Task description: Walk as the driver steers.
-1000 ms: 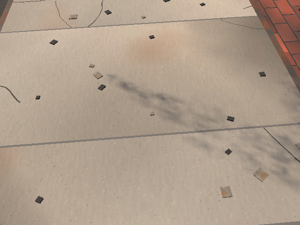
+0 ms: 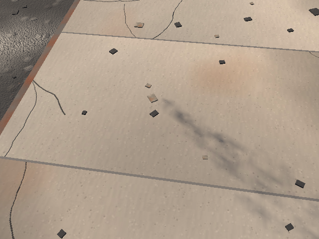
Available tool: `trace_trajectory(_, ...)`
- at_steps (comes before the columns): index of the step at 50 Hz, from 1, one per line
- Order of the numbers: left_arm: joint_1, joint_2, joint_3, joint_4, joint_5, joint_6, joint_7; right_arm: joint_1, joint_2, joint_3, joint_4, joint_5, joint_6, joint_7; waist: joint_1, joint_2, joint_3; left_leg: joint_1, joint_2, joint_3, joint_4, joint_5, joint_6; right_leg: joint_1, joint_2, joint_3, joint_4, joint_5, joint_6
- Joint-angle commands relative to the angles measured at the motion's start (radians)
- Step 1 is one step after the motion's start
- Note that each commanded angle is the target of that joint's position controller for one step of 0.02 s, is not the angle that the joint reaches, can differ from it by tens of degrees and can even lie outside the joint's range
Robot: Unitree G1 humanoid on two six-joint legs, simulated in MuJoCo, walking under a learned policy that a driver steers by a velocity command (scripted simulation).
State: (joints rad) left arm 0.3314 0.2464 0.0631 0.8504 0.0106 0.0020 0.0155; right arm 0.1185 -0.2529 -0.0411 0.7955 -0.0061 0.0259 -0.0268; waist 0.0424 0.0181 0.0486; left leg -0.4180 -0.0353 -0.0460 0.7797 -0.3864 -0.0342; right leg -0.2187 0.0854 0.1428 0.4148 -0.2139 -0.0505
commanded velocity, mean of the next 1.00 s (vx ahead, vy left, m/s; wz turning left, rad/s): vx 0.01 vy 0.00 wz -0.29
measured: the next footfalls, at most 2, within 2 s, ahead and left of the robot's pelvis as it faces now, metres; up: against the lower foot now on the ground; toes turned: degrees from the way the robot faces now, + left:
left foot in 0.12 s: +0.08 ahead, +0.11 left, +0.00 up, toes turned -8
right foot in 0.58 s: +0.01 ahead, -0.09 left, +0.00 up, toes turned -16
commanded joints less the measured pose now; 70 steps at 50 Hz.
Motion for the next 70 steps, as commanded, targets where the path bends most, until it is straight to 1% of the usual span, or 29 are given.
trace_trajectory(1, 0.013, 0.18, 0.054, -0.056, 0.004, 0.01, 0.005, -0.01, -0.075, -0.011, -0.073, 0.008, -0.013, -0.012, -0.013, -0.162, -0.105, -0.014, -0.023, 0.009, -0.058, -0.013, 0.012, 0.136, -0.243, 0.271, -0.001, 0.605, -0.16)
trace_trajectory(4, -0.077, 0.189, 0.061, -0.081, -0.004, 0.027, 0.001, 0.068, -0.077, -0.009, -0.059, 0.009, -0.028, -0.018, -0.071, -0.152, -0.097, 0.177, -0.032, 0.007, -0.316, 0.11, 0.032, 0.04, -0.191, 0.301, 0.04, 0.477, -0.094)
trace_trajectory(5, -0.103, 0.173, 0.057, -0.093, -0.013, 0.028, 0.002, 0.105, -0.1, -0.015, -0.051, -0.002, -0.037, -0.025, -0.091, -0.122, -0.098, 0.301, 0.014, -0.025, -0.443, 0.216, 0.043, -0.045, -0.149, 0.285, 0.082, 0.331, -0.044)
trace_trajectory(6, -0.057, 0.102, 0.039, -0.106, -0.017, 0.025, 0.0, 0.12, -0.177, -0.029, -0.059, -0.02, -0.043, -0.037, -0.065, 0.061, -0.13, 0.423, 0.241, -0.218, -0.519, 0.25, 0.092, -0.159, -0.068, 0.172, 0.248, 0.021, 0.011)
trace_trajectory(7, 0.019, 0.083, 0.037, -0.112, -0.016, 0.03, 0.009, 0.068, -0.266, -0.044, -0.079, -0.014, -0.03, -0.034, -0.025, 0.255, -0.122, 0.407, 0.449, -0.45, -0.523, 0.495, 0.221, -0.297, 0.095, -0.025, 0.408, -0.424, 0.039)
trace_trajectory(8, 0.025, 0.168, 0.053, -0.086, 0.016, 0.037, 0.013, 0.099, -0.209, -0.037, -0.078, -0.007, -0.021, -0.029, -0.039, 0.145, -0.124, 0.366, 0.464, -0.423, -0.494, 0.542, 0.289, -0.29, 0.009, -0.045, 0.599, -0.436, 0.046)
trace_trajectory(9, 0.002, 0.175, 0.061, -0.071, 0.015, 0.042, 0.006, 0.062, -0.143, -0.016, -0.088, -0.005, -0.022, -0.025, -0.022, 0.075, -0.076, 0.309, 0.399, -0.326, -0.493, 0.538, 0.278, -0.285, -0.01, -0.037, 0.658, -0.371, 0.05)
trace_trajectory(10, -0.003, 0.165, 0.062, -0.062, 0.013, 0.05, -0.002, 0.01, -0.111, -0.007, -0.099, -0.009, -0.02, -0.024, -0.003, 0.058, -0.038, 0.269, 0.332, -0.222, -0.495, 0.524, 0.245, -0.276, -0.028, -0.045, 0.689, -0.309, 0.062)
trace_trajectory(12, -0.006, 0.152, 0.057, -0.06, 0.012, 0.064, -0.026, 0.002, -0.115, -0.006, -0.104, -0.017, -0.024, -0.029, -0.004, 0.132, -0.044, 0.285, 0.259, -0.1, -0.48, 0.614, 0.217, -0.282, -0.028, -0.076, 0.731, -0.234, 0.087)
trace_trajectory(15, -0.06, 0.145, 0.049, -0.081, 0.0, 0.073, -0.043, 0.062, -0.129, -0.013, -0.088, -0.019, -0.028, -0.025, -0.033, 0.121, -0.064, 0.346, 0.266, -0.051, -0.464, 0.649, 0.233, -0.303, -0.03, -0.096, 0.697, -0.204, 0.109)
trace_trajectory(19, -0.129, 0.124, 0.032, -0.111, 0.003, 0.082, -0.05, 0.116, -0.148, -0.023, -0.066, -0.021, -0.032, -0.017, -0.064, 0.127, -0.063, 0.37, 0.302, -0.047, -0.464, 0.596, 0.259, -0.282, -0.052, -0.107, 0.561, -0.217, 0.105)
trace_trajectory(25, -0.148, 0.101, 0.006, -0.121, -0.007, 0.074, -0.037, 0.112, -0.182, -0.033, -0.041, -0.023, -0.027, 0.012, -0.067, 0.159, -0.084, 0.302, 0.304, -0.025, -0.404, 0.637, 0.258, -0.078, -0.041, -0.175, 0.273, -0.232, 0.052)
trace_trajectory(27, -0.105, 0.088, -0.002, -0.102, -0.003, 0.061, -0.031, 0.095, -0.186, -0.034, -0.031, -0.011, -0.016, 0.016, -0.028, 0.132, -0.086, 0.259, 0.281, -0.002, -0.342, 0.603, 0.217, 0.045, -0.036, -0.194, 0.035, -0.074, 0.027)
trace_trajectory(28, -0.1, 0.106, -0.003, -0.098, 0.008, 0.049, -0.025, 0.118, -0.176, -0.031, -0.019, -0.009, -0.012, 0.017, -0.019, 0.085, -0.085, 0.194, 0.262, 0.015, -0.307, 0.512, 0.16, 0.141, -0.062, -0.144, -0.118, 0.058, 0.016)
trace_trajectory(29, -0.088, 0.169, 0.003, -0.104, 0.029, 0.033, -0.017, 0.156, -0.111, -0.014, -0.03, -0.014, -0.011, 0.022, -0.04, -0.106, -0.124, 0.079, 0.189, 0.083, -0.162, 0.27, 0.092, 0.261, -0.263, 0.098, -0.201, 0.102, -0.011)
trace_trajectory(30, -0.136, 0.238, 0.011, -0.118, 0.015, 0.025, -0.012, 0.143, -0.048, 0.006, -0.052, -0.005, 0.0, 0.012, -0.047, -0.263, -0.071, 0.012, 0.053, 0.126, -0.126, -0.156, 0.046, 0.134, -0.452, 0.274, -0.183, 0.35, -0.137)
trace_trajectory(31, -0.117, 0.187, 0.003, -0.099, 0.013, 0.018, -0.008, 0.112, -0.106, -0.007, -0.034, -0.006, 0.019, 0.003, -0.012, -0.185, -0.06, 0.075, 0.082, 0.042, -0.011, -0.183, 0.041, 0.079, -0.436, 0.225, -0.157, 0.361, -0.202)
trace_trajectory(33, -0.214, 0.11, -0.028, -0.097, 0.013, 0.014, 0.0, 0.134, -0.111, -0.014, -0.003, 0.001, 0.025, 0.01, -0.067, -0.152, -0.015, 0.061, 0.076, 0.018, 0.013, -0.097, 0.041, 0.063, -0.329, 0.102, -0.165, 0.319, -0.159)
trace_trajectory(35, -0.215, 0.111, -0.032, -0.084, 0.006, 0.008, 0.011, 0.171, -0.12, -0.02, 0.032, -0.018, 0.022, 0.013, -0.072, -0.167, -0.04, 0.068, 0.06, 0.033, 0.025, -0.043, 0.029, 0.114, -0.278, 0.039, -0.132, 0.464, -0.134)
trace_trajectory(39, -0.188, 0.11, -0.039, -0.04, 0.006, 0.003, 0.01, 0.155, -0.073, -0.005, 0.062, -0.006, 0.024, 0.008, -0.053, -0.136, -0.057, 0.135, 0.054, 0.039, -0.087, -0.036, 0.01, 0.116, -0.267, 0.018, -0.107, 0.428, -0.135)
trace_trajectory(42, -0.187, 0.117, -0.037, -0.01, 0.009, 0.006, 0.013, 0.155, -0.072, -0.002, 0.087, -0.001, 0.023, -0.003, -0.046, -0.146, -0.046, 0.191, 0.042, 0.05, -0.23, 0.013, 0.015, 0.091, -0.265, 0.054, -0.098, 0.32, -0.132)
trace_trajectory(44, -0.203, 0.116, -0.037, 0.006, 0.0, 0.006, 0.014, 0.191, -0.06, 0.006, 0.119, -0.007, 0.011, -0.009, -0.077, -0.103, -0.051, 0.318, 0.06, 0.038, -0.433, 0.239, 0.027, 0.034, -0.244, 0.054, -0.084, 0.224, -0.083)
trace_trajectory(45, -0.185, 0.099, -0.041, 0.015, -0.001, 0.001, 0.012, 0.194, -0.085, 0.004, 0.127, -0.018, -0.001, -0.012, -0.067, -0.07, -0.065, 0.395, 0.118, -0.027, -0.453, 0.323, 0.033, -0.014, -0.223, 0.055, -0.082, 0.151, -0.045)
trace_trajectory(46, -0.141, 0.094, -0.037, 0.028, -0.003, -0.001, 0.006, 0.166, -0.132, -0.002, 0.131, -0.017, -0.01, -0.009, -0.019, -0.001, -0.042, 0.369, 0.161, -0.071, -0.421, 0.386, 0.052, -0.025, -0.164, 0.015, -0.098, 0.078, -0.024)
trace_trajectory(47, -0.149, 0.085, -0.038, 0.051, -0.004, 0.003, 0.006, 0.141, -0.111, 0.0, 0.145, -0.005, -0.014, 0.0, -0.028, 0.049, -0.015, 0.274, 0.152, -0.065, -0.423, 0.331, 0.066, 0.04, -0.134, -0.018, -0.117, 0.053, -0.015)
trace_trajectory(48, -0.159, 0.094, -0.036, 0.068, -0.002, 0.005, 0.009, 0.139, -0.078, 0.009, 0.152, -0.007, -0.02, 0.005, -0.042, 0.041, -0.004, 0.245, 0.144, -0.059, -0.445, 0.29, 0.062, 0.078, -0.136, -0.02, -0.1, 0.069, -0.01)
trace_trajectory(51, -0.152, 0.097, -0.031, 0.103, 0.0, 0.005, 0.008, 0.146, -0.076, 0.013, 0.184, -0.007, -0.028, -0.003, -0.042, 0.049, -0.009, 0.249, 0.133, -0.054, -0.471, 0.274, 0.06, 0.097, -0.148, -0.02, -0.086, 0.118, -0.013)
trace_trajectory(69, -0.053, 0.047, -0.054, 0.264, -0.001, 0.001, 0.021, 0.172, -0.029, 0.033, 0.295, -0.005, -0.032, -0.01, -0.041, -0.009, 0.015, 0.247, 0.124, -0.059, -0.487, 0.221, 0.083, 0.056, -0.153, -0.034, -0.102, 0.092, 0.016)
trace_trajectory(70, -0.041, 0.042, -0.056, 0.27, 0.0, 0.002, 0.021, 0.185, -0.029, 0.033, 0.302, -0.005, -0.031, -0.01, -0.042, -0.004, -0.007, 0.253, 0.116, -0.059, -0.497, 0.129, 0.086, 0.061, -0.141, -0.043, -0.098, 0.018, 0.014)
